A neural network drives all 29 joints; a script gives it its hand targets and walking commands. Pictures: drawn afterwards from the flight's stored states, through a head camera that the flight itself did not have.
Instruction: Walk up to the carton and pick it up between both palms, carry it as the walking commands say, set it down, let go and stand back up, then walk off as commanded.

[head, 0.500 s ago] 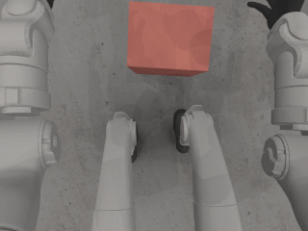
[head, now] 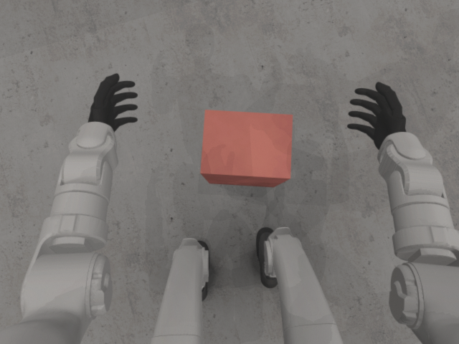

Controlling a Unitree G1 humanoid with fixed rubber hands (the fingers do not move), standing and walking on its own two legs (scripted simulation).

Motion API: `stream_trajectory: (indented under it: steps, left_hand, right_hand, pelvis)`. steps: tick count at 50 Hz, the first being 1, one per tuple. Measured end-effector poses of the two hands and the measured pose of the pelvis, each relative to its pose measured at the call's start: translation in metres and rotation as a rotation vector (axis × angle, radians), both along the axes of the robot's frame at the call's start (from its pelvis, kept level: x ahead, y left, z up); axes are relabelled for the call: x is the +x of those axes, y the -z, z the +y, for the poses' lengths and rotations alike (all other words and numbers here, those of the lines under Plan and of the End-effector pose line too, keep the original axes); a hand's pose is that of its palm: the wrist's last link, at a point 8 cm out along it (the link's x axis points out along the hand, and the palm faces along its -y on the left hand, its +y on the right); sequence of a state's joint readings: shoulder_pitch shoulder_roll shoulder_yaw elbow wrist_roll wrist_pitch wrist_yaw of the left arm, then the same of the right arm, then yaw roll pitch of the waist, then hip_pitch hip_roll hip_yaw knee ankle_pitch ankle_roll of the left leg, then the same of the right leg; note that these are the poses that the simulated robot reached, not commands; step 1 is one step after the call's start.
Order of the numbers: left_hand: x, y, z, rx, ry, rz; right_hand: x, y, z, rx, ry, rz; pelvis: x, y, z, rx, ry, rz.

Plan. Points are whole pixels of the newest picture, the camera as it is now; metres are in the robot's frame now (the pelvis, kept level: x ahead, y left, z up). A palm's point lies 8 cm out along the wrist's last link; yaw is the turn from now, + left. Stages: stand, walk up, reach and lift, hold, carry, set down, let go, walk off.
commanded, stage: let go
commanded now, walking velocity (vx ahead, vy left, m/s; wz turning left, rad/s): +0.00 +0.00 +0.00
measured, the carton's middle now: (244, 154) +0.48 -0.05 -0.51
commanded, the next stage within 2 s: stand in 1.12 s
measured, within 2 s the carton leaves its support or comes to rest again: neither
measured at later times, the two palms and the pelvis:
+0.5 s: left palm (56, 226) +0.31 +0.22 +0.01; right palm (441, 231) +0.26 -0.24 +0.03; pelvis +0.07 +0.00 +0.09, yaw +1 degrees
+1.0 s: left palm (35, 279) +0.25 +0.22 +0.04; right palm (453, 268) +0.23 -0.23 +0.05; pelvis +0.07 +0.01 +0.10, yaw +0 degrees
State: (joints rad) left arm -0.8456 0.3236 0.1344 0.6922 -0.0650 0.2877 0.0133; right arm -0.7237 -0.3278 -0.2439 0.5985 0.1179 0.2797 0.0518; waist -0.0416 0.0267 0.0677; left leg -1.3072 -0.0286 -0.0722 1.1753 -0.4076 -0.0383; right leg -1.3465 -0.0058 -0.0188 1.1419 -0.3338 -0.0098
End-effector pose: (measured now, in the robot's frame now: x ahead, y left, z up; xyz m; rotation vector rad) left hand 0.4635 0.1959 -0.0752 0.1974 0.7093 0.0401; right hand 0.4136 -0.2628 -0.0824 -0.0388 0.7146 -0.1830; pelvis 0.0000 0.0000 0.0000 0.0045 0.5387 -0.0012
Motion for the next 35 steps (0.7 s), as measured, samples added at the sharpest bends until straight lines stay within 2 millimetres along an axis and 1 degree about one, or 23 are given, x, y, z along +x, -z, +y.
stream_trajectory:
  steps: [4, 6, 8, 12, 15, 18, 22, 25, 28, 31, 35]
  left_hand:
    - [-0.031, -0.016, 0.004, -0.002, -0.016, 0.028]
    - [-0.043, -0.026, 0.006, -0.007, -0.026, 0.038]
    - [-0.052, -0.039, 0.008, -0.012, -0.034, 0.034]
    - [-0.063, -0.063, 0.009, -0.026, -0.039, 0.001]
    - [-0.074, -0.075, 0.009, -0.037, -0.036, -0.015]
    - [-0.092, -0.081, 0.010, -0.040, -0.036, -0.010]
    - [-0.129, -0.083, 0.015, -0.039, -0.040, 0.028]
    - [-0.157, -0.088, 0.022, -0.036, -0.049, 0.044]
    - [-0.179, -0.094, 0.027, -0.035, -0.051, 0.056]
    - [-0.193, -0.100, 0.027, -0.039, -0.039, 0.056]
    - [-0.200, -0.109, 0.027, -0.044, -0.025, 0.037]
  right_hand:
    - [-0.031, -0.019, -0.008, 0.000, -0.015, 0.033]
    - [-0.047, -0.029, -0.010, -0.001, -0.022, 0.054]
    - [-0.059, -0.040, -0.011, -0.001, -0.029, 0.062]
    - [-0.077, -0.061, -0.009, -0.004, -0.033, 0.056]
    - [-0.090, -0.072, -0.004, 0.002, -0.033, 0.050]
    - [-0.106, -0.082, 0.003, 0.004, -0.040, 0.047]
    - [-0.132, -0.097, 0.013, 0.003, -0.043, 0.042]
    - [-0.149, -0.108, 0.019, 0.002, -0.047, 0.039]
    - [-0.162, -0.115, 0.024, 0.004, -0.043, 0.042]
    - [-0.170, -0.122, 0.025, 0.001, -0.037, 0.033]
    - [-0.174, -0.130, 0.027, -0.005, -0.037, 0.011]
  pelvis:
    - [0.015, -0.021, -0.002, 0.006, -0.003, -0.037]
    - [0.023, -0.031, -0.003, 0.008, -0.004, -0.066]
    - [0.030, -0.041, -0.004, 0.010, -0.005, -0.094]
    - [0.043, -0.054, -0.004, 0.011, -0.007, -0.147]
    - [0.051, -0.062, -0.003, 0.012, -0.007, -0.188]
    - [0.057, -0.070, -0.003, 0.012, -0.007, -0.234]
    - [0.066, -0.080, -0.001, 0.011, -0.008, -0.306]
    - [0.072, -0.087, 0.001, 0.010, -0.008, -0.366]
    - [0.075, -0.093, 0.004, 0.007, -0.008, -0.427]
    - [0.077, -0.098, 0.007, 0.005, -0.009, -0.488]
    - [0.077, -0.102, 0.009, 0.003, -0.009, -0.559]
